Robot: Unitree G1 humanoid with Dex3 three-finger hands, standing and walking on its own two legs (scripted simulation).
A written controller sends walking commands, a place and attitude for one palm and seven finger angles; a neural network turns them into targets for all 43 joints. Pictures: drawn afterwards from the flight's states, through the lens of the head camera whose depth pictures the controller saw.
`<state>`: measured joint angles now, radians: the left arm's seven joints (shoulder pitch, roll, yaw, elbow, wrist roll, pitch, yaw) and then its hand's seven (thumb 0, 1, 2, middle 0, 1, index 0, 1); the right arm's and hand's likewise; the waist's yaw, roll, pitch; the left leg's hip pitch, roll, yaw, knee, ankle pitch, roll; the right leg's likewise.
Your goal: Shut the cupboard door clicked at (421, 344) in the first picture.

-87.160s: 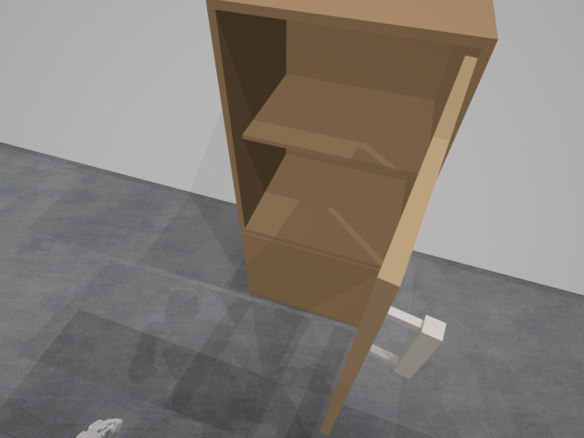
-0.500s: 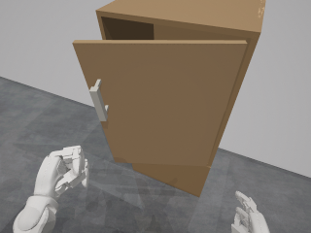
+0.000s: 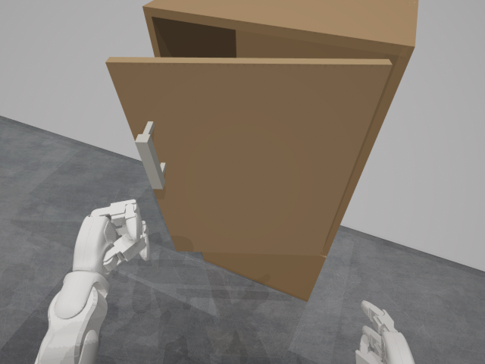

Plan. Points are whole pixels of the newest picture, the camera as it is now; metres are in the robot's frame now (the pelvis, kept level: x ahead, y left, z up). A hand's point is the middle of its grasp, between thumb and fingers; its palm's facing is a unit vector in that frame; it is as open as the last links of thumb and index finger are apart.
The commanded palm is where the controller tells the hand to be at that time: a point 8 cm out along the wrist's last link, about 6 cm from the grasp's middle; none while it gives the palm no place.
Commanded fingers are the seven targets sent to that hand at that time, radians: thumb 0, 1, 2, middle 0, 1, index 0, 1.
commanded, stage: bring the fist close to the handle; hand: left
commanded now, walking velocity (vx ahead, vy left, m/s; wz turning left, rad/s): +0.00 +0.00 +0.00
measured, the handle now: (154, 156) +0.45 +0.21 +0.10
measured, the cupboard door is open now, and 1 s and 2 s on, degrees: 21 21 6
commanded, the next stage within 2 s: push the door shut along its arc in 0.90 s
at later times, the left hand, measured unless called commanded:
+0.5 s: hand (153, 196) +0.35 +0.18 +0.10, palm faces +0.04 -1.00 -0.03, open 3.1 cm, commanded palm +0.32 +0.23 +0.10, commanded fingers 0.00 0.90 0.90 -1.30 -1.50 -1.30 -1.50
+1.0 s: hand (150, 198) +0.35 +0.18 +0.10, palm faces +0.03 -1.00 +0.00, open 3.1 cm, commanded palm +0.32 +0.23 +0.10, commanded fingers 0.00 0.90 0.90 -1.30 -1.50 -1.30 -1.50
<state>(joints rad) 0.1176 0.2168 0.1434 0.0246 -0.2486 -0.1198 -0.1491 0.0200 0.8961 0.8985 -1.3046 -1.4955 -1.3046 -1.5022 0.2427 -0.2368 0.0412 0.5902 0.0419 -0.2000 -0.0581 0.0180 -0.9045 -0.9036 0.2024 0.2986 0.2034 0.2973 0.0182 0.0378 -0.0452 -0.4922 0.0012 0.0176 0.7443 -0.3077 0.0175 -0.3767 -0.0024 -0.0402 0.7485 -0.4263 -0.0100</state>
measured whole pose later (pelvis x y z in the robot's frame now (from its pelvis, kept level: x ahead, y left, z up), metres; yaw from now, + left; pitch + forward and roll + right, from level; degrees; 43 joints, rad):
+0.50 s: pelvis -0.01 +0.00 +0.00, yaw +0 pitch +4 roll -1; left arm -0.29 0.26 0.18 0.43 -0.21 -0.16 -0.13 0.02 0.90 0.90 -1.30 -1.50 -1.30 -1.50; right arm 0.25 -0.26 0.03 0.65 0.05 -0.14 -0.06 0.02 -0.90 -0.90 0.20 0.30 0.20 0.30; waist -0.01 0.04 -0.03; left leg -0.52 0.01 0.01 0.73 -0.28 0.02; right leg -0.41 0.01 -0.04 0.73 -0.40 -0.01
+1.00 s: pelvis +0.00 +0.00 +0.00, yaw +0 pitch +5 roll -1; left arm -0.26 0.24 0.19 0.44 -0.23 -0.19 -0.17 0.02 0.90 0.90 -1.30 -1.50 -1.30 -1.50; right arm 0.25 -0.26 0.02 0.63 0.06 -0.11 -0.05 0.02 -0.91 -0.90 0.20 0.30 0.20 0.30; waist 0.00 0.05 -0.05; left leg -0.53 0.01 0.02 0.74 -0.29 0.02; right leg -0.41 0.00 -0.03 0.73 -0.40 -0.01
